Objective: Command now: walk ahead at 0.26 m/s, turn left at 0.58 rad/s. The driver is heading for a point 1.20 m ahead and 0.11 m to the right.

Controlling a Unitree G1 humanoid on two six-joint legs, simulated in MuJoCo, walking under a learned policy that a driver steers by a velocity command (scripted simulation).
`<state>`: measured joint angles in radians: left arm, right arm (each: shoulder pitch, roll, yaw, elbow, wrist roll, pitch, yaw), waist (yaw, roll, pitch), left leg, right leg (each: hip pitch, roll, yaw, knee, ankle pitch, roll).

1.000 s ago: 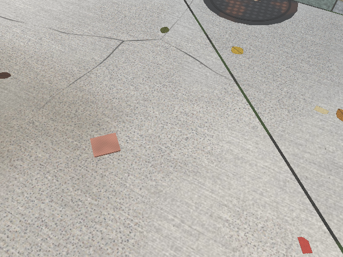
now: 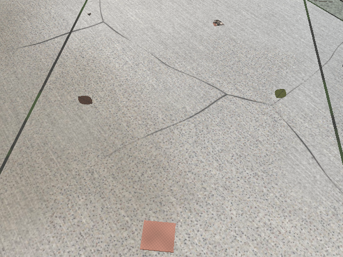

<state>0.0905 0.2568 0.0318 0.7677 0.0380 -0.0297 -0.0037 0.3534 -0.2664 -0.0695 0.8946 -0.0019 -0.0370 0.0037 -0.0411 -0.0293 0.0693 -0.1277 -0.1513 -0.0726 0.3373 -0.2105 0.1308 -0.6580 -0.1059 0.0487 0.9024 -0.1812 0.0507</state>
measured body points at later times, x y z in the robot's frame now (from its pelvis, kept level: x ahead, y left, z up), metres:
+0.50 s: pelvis +0.12 -0.04 -0.01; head +0.14 -0.05 +0.44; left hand +0.17 +0.22 -0.13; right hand +0.24 -0.29 -0.15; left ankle +0.09 +0.08 -0.73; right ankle +0.21 -0.12 -0.74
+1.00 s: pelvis +0.14 -0.02 +0.00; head +0.14 -0.02 +0.45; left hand +0.12 +0.22 -0.15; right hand +0.20 -0.26 -0.16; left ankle +0.09 +0.07 -0.74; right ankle +0.21 -0.12 -0.74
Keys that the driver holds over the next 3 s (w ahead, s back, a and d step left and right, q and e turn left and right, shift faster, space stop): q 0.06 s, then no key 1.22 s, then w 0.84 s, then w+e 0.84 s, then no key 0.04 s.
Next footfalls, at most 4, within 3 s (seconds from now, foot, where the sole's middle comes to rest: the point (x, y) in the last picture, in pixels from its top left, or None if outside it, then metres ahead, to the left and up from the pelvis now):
0.18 right None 0.25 -0.11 -0.78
0.54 left None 0.13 0.08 -0.78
2.08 left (149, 209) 0.64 0.07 -0.78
2.62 right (178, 149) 0.93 -0.06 -0.78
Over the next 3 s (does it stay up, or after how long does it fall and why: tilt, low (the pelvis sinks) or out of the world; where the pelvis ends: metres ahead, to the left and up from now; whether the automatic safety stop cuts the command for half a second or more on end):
stays up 0.99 -0.03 0.00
